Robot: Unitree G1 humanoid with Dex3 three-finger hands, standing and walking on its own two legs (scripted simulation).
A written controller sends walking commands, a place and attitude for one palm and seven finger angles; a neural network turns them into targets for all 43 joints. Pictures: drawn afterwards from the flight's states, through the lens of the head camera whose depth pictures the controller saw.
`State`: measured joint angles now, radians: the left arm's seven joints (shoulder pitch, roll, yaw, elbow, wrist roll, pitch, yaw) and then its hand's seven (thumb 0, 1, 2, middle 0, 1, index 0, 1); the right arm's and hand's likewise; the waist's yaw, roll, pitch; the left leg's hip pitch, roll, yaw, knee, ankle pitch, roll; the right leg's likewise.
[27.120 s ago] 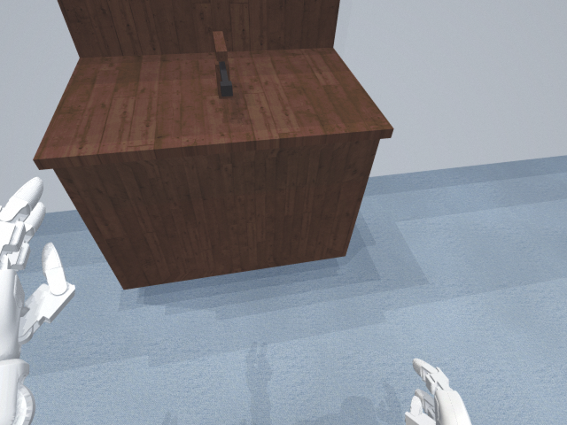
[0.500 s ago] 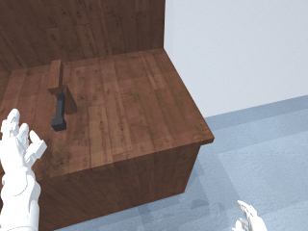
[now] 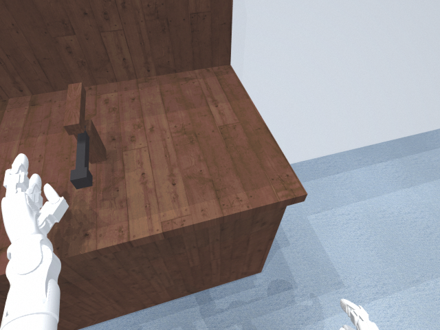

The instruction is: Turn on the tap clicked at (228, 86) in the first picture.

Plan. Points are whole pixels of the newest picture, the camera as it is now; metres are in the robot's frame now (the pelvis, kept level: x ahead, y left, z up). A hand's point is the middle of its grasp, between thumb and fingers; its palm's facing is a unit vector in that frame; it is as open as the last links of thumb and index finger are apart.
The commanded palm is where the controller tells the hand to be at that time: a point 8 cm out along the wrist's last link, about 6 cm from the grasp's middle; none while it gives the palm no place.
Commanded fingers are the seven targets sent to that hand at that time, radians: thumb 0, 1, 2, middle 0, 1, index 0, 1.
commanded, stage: reach beside the lever's end, fingers flat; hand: left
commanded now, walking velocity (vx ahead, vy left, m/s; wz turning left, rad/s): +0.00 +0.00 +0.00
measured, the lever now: (81, 178) +0.36 +0.28 +0.08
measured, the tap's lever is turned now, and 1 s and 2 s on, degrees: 0 3 30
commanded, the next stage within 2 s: push the lever round in 0.08 s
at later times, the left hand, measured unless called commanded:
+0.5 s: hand (74, 195) +0.32 +0.28 +0.07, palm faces +0.54 -0.83 -0.08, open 7.8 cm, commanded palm +0.28 +0.32 +0.07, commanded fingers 0.00 0.90 0.90 -0.15 -0.15 -0.15 -0.15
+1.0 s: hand (85, 194) +0.33 +0.27 +0.07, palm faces +0.56 -0.82 -0.07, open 7.6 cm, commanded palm +0.29 +0.29 +0.07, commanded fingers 0.00 0.90 0.90 -0.15 -0.15 -0.15 -0.15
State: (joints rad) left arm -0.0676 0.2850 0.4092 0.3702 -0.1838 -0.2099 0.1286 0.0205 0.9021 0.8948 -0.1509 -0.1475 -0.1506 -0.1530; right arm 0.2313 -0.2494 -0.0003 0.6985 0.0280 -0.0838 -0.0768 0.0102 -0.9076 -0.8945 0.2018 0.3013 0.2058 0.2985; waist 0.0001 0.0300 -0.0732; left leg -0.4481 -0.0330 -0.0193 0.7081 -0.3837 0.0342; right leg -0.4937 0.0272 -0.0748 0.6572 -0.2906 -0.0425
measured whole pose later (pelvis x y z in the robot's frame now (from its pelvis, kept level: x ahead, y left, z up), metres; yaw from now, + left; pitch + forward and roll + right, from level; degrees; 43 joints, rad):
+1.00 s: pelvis +0.00 -0.01 +0.00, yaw +1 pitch +7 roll -1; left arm -0.12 0.23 0.33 0.38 -0.15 -0.22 0.23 0.03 0.95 0.91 -0.15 -0.15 -0.15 -0.15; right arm 0.21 -0.25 0.00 0.70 0.02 -0.06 -0.07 0.01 -0.91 -0.89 0.20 0.30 0.21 0.30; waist 0.00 0.04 -0.07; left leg -0.45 -0.03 -0.03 0.71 -0.39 0.02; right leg -0.49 0.03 -0.09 0.66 -0.30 -0.05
